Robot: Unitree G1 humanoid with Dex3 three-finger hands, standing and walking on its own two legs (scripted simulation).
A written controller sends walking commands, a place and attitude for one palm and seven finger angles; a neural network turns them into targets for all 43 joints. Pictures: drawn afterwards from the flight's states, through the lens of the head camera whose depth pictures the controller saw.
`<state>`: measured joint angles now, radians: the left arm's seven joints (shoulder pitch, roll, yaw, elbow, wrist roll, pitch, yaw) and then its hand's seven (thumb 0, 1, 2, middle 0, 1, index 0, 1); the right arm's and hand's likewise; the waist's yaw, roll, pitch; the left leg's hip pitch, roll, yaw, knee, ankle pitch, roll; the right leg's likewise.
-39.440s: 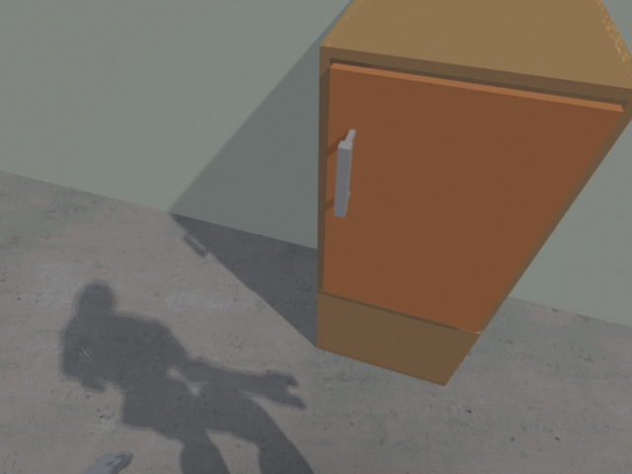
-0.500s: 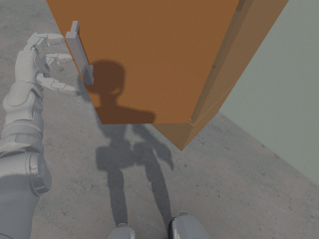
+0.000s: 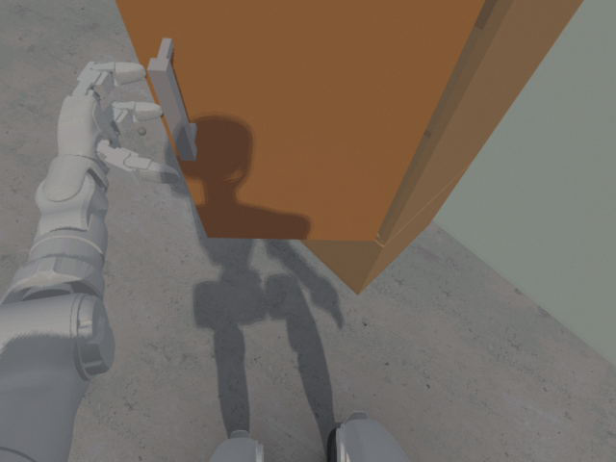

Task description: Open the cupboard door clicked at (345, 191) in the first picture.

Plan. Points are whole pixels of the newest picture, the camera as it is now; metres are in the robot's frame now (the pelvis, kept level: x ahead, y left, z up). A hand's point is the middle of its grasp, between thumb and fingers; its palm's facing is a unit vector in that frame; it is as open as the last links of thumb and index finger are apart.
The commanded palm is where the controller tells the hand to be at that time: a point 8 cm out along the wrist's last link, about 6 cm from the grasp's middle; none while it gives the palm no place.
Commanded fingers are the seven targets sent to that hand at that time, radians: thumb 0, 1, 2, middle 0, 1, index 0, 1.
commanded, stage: slide the fingers in behind the handle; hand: left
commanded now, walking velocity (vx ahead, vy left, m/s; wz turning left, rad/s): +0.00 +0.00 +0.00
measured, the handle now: (178, 104) +0.55 +0.14 +0.10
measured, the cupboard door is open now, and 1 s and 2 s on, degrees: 46 44 44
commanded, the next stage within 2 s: close the thumb around the handle in 1.10 s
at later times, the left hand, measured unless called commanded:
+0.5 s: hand (157, 131) +0.50 +0.17 +0.10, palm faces +0.02 -1.00 +0.00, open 15.4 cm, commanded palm +0.48 +0.17 +0.10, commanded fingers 0.00 -0.50 0.30 -0.30 -1.20 -0.30 -1.20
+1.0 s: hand (195, 128) +0.51 +0.12 +0.10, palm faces -0.04 -1.00 -0.01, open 14.2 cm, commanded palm +0.48 +0.17 +0.10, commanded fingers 0.00 -0.50 0.30 -0.30 -1.20 -0.30 -1.20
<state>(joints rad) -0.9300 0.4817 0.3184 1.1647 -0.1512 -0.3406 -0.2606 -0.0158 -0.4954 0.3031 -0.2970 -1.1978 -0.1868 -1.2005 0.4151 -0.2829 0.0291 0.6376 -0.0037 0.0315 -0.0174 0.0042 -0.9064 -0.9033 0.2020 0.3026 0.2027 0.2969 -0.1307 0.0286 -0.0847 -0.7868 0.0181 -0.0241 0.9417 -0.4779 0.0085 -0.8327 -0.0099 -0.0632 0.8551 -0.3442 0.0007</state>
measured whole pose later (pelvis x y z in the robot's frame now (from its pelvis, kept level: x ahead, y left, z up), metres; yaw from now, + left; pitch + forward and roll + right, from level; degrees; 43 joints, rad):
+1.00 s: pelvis +0.00 -0.01 +0.00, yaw -1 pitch +18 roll -1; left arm -0.92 0.36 0.29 1.14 -0.11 -0.38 -0.15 -0.02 -0.49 0.30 -0.28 -1.20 -0.25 -1.20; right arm 0.40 -0.26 0.02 0.63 0.00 0.03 0.01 0.00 -0.91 -0.90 0.20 0.30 0.20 0.30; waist -0.14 0.03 -0.09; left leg -0.76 0.02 0.00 0.92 -0.48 0.00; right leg -0.83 -0.01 -0.04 0.87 -0.35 -0.01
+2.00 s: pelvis +0.00 +0.00 +0.00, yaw -1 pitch +18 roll -1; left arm -0.93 0.36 0.30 1.15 -0.10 -0.38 -0.15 0.00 0.77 0.84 -0.37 -1.34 -0.37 -1.34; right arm 0.40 -0.27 0.02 0.63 -0.01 0.04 0.00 0.00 -0.91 -0.90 0.20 0.30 0.20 0.30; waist -0.14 0.03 -0.10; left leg -0.77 0.02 0.00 0.93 -0.48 0.01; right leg -0.84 -0.01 -0.03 0.87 -0.35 0.00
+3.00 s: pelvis +0.02 -0.04 +0.02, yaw +1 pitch +5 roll +0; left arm 0.26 -0.05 -0.28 -0.13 0.05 -0.05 0.48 0.01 0.64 0.72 -0.36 -1.27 -0.37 -1.33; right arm 0.17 -0.16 0.04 0.49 -0.05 0.09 0.02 0.01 -0.91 -0.90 0.20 0.30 0.20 0.30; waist -0.01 0.06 -0.10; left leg -0.41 0.04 -0.03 0.79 -0.47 -0.04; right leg -0.50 0.01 -0.07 0.81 -0.40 -0.05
